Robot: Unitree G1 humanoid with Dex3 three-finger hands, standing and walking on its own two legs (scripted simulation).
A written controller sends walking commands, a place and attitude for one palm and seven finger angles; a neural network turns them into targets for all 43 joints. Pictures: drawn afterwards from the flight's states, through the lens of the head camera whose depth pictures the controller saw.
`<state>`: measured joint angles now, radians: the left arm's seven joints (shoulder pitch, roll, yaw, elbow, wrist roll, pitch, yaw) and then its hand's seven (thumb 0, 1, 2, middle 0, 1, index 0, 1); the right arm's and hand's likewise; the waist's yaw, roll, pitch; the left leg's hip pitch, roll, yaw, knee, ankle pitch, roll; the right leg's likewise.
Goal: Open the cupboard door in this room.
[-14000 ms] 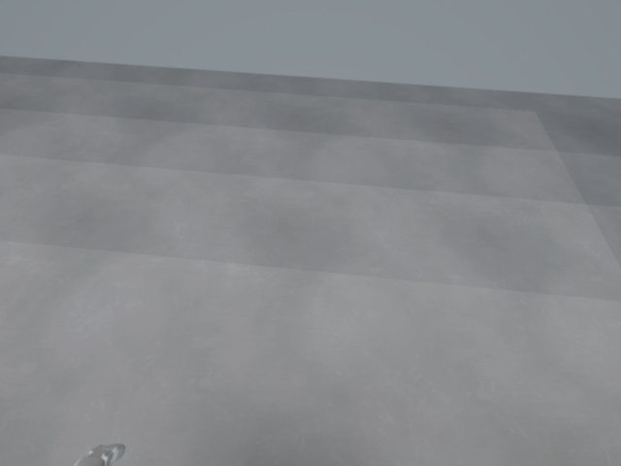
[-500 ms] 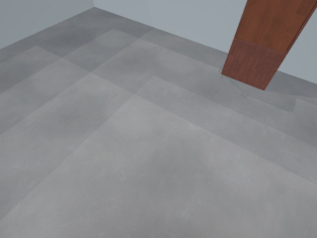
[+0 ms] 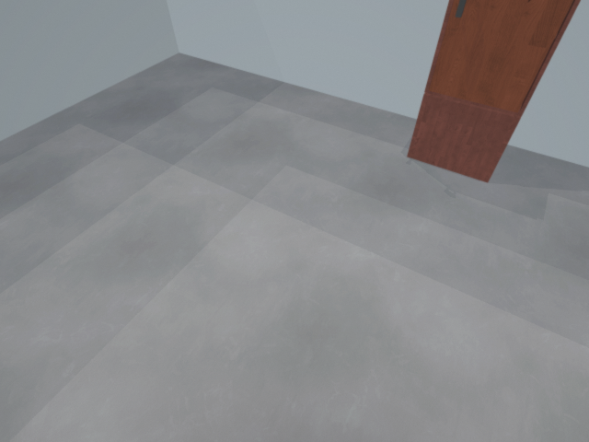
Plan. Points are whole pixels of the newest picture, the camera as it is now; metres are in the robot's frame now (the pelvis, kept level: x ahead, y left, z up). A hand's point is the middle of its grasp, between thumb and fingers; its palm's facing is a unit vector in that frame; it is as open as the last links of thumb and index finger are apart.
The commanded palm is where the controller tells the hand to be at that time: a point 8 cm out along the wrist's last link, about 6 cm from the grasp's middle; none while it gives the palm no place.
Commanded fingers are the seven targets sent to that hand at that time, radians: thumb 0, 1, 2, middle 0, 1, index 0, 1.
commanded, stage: stand and wait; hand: left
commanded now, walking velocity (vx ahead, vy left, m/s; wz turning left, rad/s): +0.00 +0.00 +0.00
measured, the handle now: out of the picture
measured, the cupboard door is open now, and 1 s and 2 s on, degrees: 0 0 0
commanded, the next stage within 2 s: turn or walk to find it in 0.12 s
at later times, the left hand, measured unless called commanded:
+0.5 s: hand out of the picture -0.02 +0.16 -0.18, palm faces +0.06 -0.98 -0.18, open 7.4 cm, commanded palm none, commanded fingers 0.00 0.90 0.90 -0.20 -0.30 -0.20 -0.30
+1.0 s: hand out of the picture -0.04 +0.18 -0.18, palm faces +0.09 -0.98 -0.19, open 7.4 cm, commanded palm none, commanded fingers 0.00 0.90 0.90 -0.20 -0.30 -0.20 -0.30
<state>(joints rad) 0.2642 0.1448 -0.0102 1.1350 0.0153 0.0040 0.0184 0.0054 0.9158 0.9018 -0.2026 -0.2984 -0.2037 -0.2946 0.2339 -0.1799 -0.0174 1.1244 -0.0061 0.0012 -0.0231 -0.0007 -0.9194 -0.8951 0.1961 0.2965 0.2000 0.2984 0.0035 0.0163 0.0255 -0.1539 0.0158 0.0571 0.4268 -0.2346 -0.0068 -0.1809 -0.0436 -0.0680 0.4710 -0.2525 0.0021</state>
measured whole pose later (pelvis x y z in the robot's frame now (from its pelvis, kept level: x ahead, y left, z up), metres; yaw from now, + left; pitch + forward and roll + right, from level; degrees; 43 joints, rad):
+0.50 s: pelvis -0.01 +0.00 +0.00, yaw +2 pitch -2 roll +0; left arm 0.27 0.14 0.00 1.13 0.01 0.01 0.03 0.00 0.91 0.90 -0.20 -0.30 -0.20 -0.29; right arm 0.31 -0.11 -0.01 1.15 -0.01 0.00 -0.03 0.01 -0.90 -0.90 0.20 0.30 0.20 0.30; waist 0.00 0.00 0.04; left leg -0.20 0.02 0.02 0.46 -0.23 -0.01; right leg -0.20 -0.04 -0.10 0.47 -0.23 -0.01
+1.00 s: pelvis -0.02 +0.00 +0.00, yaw +3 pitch -1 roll +0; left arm 0.28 0.15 0.01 1.13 0.02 0.00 0.02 0.00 0.91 0.90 -0.20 -0.30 -0.20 -0.29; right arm 0.27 -0.15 -0.01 1.12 -0.01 0.00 -0.02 0.01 -0.91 -0.90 0.20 0.30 0.20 0.30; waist 0.01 0.01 0.05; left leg -0.23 0.01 0.01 0.47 -0.22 0.00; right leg -0.21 -0.05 -0.12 0.47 -0.24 0.00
